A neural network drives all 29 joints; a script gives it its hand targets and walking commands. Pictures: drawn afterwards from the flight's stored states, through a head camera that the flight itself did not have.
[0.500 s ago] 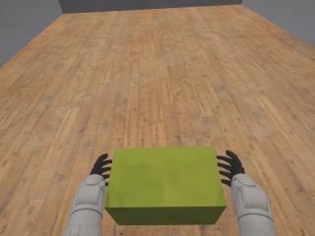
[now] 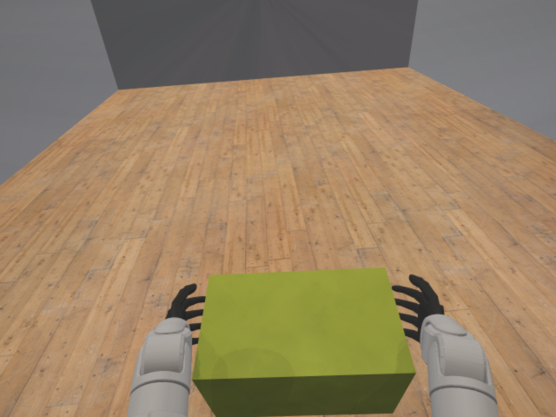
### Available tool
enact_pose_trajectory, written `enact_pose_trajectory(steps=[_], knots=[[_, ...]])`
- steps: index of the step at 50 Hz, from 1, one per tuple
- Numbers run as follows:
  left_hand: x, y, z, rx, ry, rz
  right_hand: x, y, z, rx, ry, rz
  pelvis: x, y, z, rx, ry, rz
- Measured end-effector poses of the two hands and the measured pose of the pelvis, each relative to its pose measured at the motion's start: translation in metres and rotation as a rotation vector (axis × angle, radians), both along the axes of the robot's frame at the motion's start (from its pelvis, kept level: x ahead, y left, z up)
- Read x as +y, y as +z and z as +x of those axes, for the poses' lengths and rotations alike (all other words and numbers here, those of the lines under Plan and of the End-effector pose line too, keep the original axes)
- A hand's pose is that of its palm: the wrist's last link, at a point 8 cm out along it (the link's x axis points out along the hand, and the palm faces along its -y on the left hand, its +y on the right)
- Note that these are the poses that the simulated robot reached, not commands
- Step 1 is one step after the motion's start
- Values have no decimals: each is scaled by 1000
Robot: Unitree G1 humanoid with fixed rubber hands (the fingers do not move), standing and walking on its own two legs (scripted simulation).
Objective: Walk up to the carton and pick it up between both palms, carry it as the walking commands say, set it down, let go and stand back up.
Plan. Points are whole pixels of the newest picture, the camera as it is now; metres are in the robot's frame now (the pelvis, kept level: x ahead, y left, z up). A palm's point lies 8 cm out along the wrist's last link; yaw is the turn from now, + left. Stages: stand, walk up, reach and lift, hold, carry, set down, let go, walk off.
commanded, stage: reach and lift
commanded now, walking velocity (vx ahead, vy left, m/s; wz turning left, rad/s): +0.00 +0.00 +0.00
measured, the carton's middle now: (300, 343) +0.29 -0.02 -0.02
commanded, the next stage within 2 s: hold in 1.00 s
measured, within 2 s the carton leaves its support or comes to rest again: neither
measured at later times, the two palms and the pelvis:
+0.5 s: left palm (172, 343) +0.27 +0.17 +0.04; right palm (416, 315) +0.27 -0.20 +0.05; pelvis +0.00 -0.01 +0.00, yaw +0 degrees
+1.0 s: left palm (166, 349) +0.26 +0.18 +0.04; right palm (417, 321) +0.26 -0.19 +0.05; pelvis +0.00 -0.01 +0.00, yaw +0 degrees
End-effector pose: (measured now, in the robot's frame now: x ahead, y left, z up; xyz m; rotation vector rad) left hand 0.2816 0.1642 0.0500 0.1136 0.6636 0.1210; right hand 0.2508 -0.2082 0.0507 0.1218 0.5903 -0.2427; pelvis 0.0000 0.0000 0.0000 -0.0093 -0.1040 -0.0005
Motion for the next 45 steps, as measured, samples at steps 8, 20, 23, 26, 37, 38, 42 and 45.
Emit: enact_pose_trajectory(steps=[8,20,23,26,37,38,42,45], knots=[[13,4,-2,8,38,26,12,1,16,4,54,-6,-3,0,-6,-11,10,4],[12,-14,-11,26,76,-10,12,-4,23,16,71,-52,-12,2,0,19,12,3],[9,-15,-11,23,74,-15,10,-4,23,13,65,-59,-13,2,1,22,10,2],[8,-15,-10,19,71,-14,9,-4,23,9,62,-62,-14,2,2,24,7,2],[11,-10,-12,7,78,-8,12,-3,20,-3,68,-57,-12,2,5,18,4,0],[12,-10,-13,6,79,-8,12,-3,20,-4,68,-56,-12,2,4,17,4,0],[12,-9,-18,0,86,-11,13,-2,17,-9,68,-54,-11,2,3,11,4,-1],[13,-8,-21,-3,90,-13,14,-2,15,-12,69,-53,-10,2,2,5,6,-1]])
